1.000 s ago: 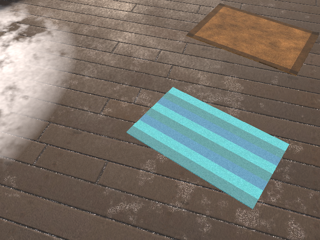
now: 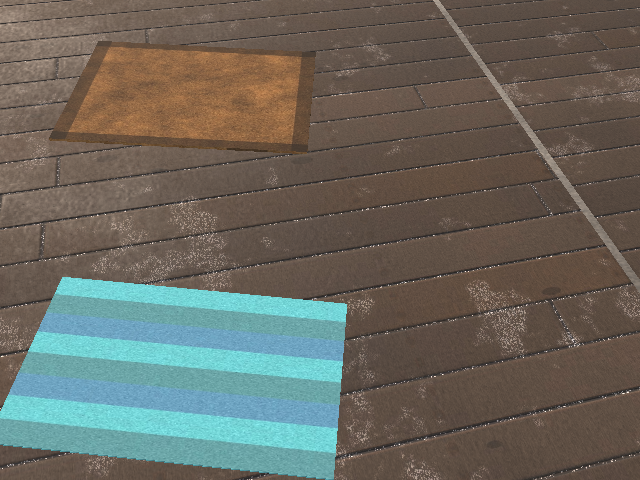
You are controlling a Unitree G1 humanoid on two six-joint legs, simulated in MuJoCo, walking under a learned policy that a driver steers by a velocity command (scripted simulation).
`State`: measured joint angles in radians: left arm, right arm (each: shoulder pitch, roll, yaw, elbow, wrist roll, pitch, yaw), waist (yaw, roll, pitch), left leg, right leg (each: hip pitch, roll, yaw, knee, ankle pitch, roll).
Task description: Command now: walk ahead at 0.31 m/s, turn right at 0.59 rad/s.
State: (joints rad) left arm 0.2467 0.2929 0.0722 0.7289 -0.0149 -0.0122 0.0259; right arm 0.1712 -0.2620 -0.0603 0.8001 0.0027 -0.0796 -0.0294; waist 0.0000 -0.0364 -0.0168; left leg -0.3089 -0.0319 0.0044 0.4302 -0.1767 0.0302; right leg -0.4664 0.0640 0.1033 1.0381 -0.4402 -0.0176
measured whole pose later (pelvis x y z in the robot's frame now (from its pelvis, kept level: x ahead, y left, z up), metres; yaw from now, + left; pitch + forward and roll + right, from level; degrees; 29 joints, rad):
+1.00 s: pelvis +0.44 -0.01 -0.01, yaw +19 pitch +2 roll +0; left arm 0.25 0.28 0.05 0.74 -0.01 -0.12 0.01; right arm 0.19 -0.29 -0.07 0.68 0.02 -0.05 0.04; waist 0.01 -0.01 0.06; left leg -0.40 -0.11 0.02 0.54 -0.17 0.11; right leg -0.40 -0.06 0.04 1.26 -0.39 0.00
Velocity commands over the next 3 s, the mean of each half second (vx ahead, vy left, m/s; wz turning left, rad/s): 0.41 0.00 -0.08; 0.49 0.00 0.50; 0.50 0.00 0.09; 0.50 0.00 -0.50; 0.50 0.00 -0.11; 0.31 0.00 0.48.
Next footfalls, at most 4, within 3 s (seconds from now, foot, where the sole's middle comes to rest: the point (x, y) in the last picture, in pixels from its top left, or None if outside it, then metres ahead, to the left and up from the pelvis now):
0.36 right None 0.23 -0.19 -0.78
0.88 left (287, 465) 0.52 0.07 -0.78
1.42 right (323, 321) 0.87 0.00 -0.78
1.90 left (230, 250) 1.09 0.25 -0.78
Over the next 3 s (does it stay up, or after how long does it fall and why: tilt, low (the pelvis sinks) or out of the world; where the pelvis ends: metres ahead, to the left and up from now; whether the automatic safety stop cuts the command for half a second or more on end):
stays up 1.44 0.14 -0.02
